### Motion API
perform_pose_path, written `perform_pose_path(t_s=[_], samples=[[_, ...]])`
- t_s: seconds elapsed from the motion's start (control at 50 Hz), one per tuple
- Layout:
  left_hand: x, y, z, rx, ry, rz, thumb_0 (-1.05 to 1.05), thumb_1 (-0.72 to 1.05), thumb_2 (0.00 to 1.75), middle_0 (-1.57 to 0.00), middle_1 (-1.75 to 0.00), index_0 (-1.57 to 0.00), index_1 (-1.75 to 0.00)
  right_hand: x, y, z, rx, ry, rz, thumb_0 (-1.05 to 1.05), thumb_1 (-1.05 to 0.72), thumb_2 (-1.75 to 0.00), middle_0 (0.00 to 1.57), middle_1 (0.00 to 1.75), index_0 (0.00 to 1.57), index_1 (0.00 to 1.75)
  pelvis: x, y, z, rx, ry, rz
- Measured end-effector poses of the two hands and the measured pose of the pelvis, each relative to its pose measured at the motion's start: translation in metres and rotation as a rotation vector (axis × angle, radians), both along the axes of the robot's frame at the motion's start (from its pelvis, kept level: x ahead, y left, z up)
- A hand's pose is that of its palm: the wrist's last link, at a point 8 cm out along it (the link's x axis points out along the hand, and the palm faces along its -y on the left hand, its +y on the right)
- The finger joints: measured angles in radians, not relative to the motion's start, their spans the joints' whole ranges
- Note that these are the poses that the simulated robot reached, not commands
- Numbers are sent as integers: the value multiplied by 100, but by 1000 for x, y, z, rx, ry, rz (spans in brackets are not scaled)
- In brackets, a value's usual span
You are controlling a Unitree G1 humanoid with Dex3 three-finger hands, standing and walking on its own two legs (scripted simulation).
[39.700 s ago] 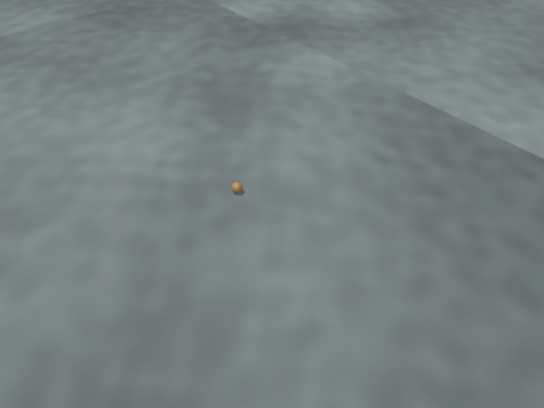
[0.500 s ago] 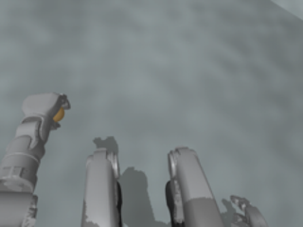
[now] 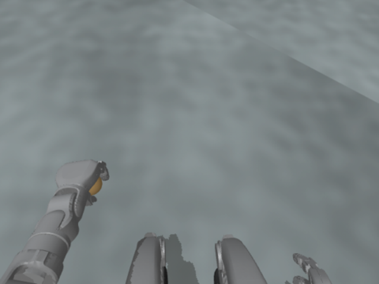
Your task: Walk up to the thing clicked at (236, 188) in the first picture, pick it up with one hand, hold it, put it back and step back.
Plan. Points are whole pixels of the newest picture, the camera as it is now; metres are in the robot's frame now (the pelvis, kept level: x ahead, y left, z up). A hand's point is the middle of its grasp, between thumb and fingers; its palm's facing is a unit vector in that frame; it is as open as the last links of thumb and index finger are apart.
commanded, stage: lift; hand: left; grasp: from above
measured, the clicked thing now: (90, 184) +0.37 +0.25 -0.10
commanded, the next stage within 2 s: hold in 0.52 s
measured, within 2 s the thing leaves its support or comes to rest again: neither
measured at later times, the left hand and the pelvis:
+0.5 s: hand (82, 166) +0.36 +0.23 +0.02, palm faces -0.45 -0.07 -0.89, open 7.4 cm; pelvis +0.04 +0.00 +0.10, yaw +1 degrees
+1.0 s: hand (75, 147) +0.37 +0.22 +0.07, palm faces -0.43 -0.06 -0.90, open 7.5 cm; pelvis +0.06 +0.00 +0.13, yaw +0 degrees
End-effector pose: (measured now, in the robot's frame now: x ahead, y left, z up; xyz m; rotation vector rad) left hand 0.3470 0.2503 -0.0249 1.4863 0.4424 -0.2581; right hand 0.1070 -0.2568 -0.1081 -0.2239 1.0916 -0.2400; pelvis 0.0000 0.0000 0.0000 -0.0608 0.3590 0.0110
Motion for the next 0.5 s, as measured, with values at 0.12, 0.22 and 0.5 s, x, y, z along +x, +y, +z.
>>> perform_pose_path(t_s=[0.12,0.22,0.5], samples=[[1,-6,32,1,16,-5,1,33,45,-75,-62,-81,-57,3,-2,34,-2,-10,-17,1,-92,-90,20,30,20,30,14,0,34,10,-47,2],[5,-12,53,3,14,-6,1,33,44,-75,-62,-81,-58,3,-3,56,1,0,-24,1,-92,-90,20,30,20,30,23,0,57,19,-82,1],[18,-22,99,6,17,6,1,31,47,-77,-61,-82,-58,5,-8,94,23,26,-47,1,-91,-90,20,30,20,30,44,-3,100,41,-161,-1]])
